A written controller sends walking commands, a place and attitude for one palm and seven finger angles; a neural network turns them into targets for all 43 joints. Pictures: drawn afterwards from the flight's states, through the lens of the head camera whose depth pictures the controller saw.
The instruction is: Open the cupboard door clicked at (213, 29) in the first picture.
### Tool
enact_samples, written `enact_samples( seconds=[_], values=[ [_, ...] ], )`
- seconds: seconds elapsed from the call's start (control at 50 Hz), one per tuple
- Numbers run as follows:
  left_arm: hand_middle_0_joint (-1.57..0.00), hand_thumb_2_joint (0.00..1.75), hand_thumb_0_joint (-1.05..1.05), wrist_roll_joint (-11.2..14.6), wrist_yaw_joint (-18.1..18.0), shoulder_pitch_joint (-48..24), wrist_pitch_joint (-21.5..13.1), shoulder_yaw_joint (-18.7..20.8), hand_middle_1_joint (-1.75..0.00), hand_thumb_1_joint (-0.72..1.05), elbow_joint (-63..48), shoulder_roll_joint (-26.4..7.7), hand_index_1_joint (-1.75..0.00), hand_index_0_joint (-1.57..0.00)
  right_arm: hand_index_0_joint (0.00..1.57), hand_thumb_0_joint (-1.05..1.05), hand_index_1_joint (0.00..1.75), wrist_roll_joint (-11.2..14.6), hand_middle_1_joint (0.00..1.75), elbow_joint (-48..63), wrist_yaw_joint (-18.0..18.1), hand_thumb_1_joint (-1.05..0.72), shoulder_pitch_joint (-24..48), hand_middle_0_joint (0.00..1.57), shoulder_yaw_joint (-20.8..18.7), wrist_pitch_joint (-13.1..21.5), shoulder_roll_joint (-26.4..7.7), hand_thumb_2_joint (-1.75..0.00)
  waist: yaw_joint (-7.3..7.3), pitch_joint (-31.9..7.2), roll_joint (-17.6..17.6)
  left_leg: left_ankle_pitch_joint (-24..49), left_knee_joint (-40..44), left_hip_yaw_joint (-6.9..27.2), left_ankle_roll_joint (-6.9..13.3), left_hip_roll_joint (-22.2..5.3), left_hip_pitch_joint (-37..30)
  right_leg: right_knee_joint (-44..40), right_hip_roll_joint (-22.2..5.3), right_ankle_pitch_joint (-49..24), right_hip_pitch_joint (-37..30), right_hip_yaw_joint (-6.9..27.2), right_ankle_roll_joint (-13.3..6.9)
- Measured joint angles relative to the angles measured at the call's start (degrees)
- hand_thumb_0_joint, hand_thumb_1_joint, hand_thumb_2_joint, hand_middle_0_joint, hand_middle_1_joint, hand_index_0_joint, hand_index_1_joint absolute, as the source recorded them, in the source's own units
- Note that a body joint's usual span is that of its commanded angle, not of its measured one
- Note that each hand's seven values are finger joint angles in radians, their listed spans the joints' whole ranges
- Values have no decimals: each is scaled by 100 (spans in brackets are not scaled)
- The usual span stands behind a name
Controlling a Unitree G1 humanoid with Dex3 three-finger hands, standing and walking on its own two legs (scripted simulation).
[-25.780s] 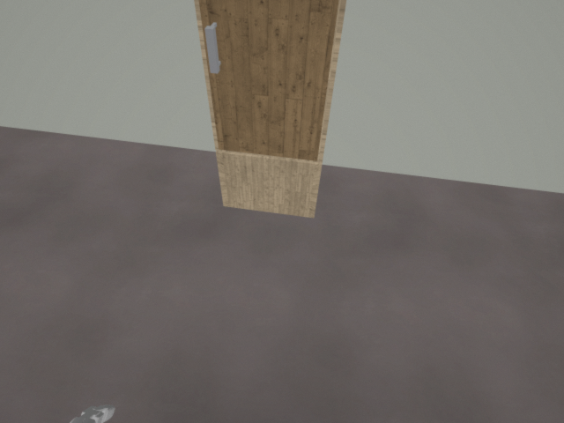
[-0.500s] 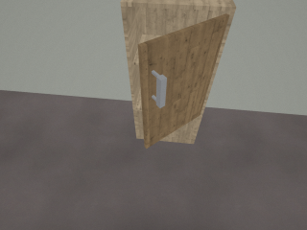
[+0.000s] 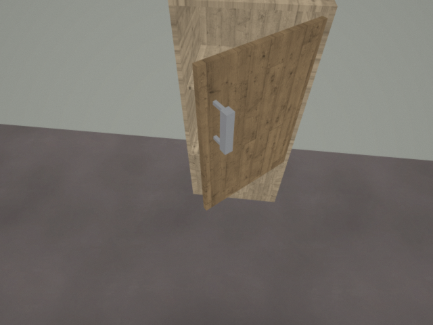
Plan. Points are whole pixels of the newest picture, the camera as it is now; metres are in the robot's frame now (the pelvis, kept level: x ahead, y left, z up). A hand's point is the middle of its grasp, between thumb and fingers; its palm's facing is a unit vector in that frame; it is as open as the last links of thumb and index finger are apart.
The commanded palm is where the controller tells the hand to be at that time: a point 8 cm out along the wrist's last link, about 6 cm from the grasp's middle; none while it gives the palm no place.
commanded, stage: look to check the result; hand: left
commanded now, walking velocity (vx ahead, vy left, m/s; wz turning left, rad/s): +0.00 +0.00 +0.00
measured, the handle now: (221, 127) +0.56 +0.02 +0.02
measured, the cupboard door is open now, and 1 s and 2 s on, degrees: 43 43 43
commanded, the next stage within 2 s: walk to a spot facing it in 0.14 s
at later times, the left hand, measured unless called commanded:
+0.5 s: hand out of the picture +0.04 +0.19 -0.18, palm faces -0.02 -0.98 -0.22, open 7.3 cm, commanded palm none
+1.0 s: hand out of the picture +0.10 +0.14 -0.16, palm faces -0.24 -0.93 -0.28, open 7.3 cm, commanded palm none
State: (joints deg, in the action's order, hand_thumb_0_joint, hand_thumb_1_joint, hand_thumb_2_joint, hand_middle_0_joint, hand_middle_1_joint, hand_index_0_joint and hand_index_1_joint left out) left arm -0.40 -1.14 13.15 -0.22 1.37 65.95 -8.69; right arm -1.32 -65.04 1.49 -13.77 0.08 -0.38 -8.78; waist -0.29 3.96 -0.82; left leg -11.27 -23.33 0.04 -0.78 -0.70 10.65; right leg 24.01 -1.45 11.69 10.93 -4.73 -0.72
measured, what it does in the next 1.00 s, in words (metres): lifts its left foot, turning right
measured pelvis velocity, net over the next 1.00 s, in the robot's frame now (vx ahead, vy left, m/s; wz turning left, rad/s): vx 0.01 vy -0.04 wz -0.35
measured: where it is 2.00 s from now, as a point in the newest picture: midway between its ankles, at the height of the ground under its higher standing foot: outside the picture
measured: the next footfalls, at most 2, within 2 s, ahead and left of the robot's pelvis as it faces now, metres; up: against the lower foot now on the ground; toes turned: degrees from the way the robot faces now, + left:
left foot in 1.26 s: +0.11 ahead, +0.10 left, +0.00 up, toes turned -33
right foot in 1.58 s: -0.01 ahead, -0.15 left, +0.00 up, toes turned -43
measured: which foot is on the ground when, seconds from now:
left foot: down 0.00-0.72, up 0.74-1.00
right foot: down 0.00-1.00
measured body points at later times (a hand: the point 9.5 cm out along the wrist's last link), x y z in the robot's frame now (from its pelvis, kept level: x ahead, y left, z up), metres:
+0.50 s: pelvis +0.00 +0.00 -0.01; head +0.04 -0.01 +0.44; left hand +0.04 +0.24 -0.16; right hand +0.01 -0.23 -0.17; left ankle +0.02 +0.13 -0.74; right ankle +0.02 -0.11 -0.74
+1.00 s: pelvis +0.01 -0.04 +0.00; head +0.06 -0.08 +0.45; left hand +0.11 +0.19 -0.14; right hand +0.05 -0.31 -0.15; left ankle +0.03 +0.14 -0.67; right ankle -0.01 -0.10 -0.74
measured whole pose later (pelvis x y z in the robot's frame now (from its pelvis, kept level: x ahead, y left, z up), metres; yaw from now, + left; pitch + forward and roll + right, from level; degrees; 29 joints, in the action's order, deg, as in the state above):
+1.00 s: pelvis +0.01 -0.04 +0.00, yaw -20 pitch +2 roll +3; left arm -1.0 -0.8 14.0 1.5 4.5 55.0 -10.3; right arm -0.6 -52.5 1.9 -3.0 -3.4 -3.0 -12.8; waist 2.0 5.9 -0.1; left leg -23.2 -58.1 1.4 -3.7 -1.2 26.1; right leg 25.3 5.5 11.5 15.1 8.1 -5.0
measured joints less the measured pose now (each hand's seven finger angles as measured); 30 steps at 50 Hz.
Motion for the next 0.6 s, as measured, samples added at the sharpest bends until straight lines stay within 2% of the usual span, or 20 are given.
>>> enact_samples(
  seconds=[0.32,0.46,0.6],
  values=[
    [-20,90,0,4,-4,-96,-32,13,-30,91,-42,-63,-30,-20,20,0,30,0,30,-36,12,-91,68,20,10,17,-46,-90,8,-41,-1,-28,104,-14,-27,-32,-142,-95,35,28,-128,11,-17],
    [-20,90,0,-29,57,-55,171,174,-30,91,-236,-87,-30,-20,20,0,30,-11,30,189,69,-91,159,20,-115,-95,-75,-90,57,42,-5,-296,-336,-297,-41,-167,58,314,157,152,191,296,-43],
    [-20,90,0,-71,163,-135,333,328,-30,91,-593,-263,-30,-20,20,0,30,-30,30,532,93,-91,156,20,-240,-111,-146,-90,60,171,126,-500,-699,-676,-43,-254,296,987,239,357,737,649,-67]
  ],
)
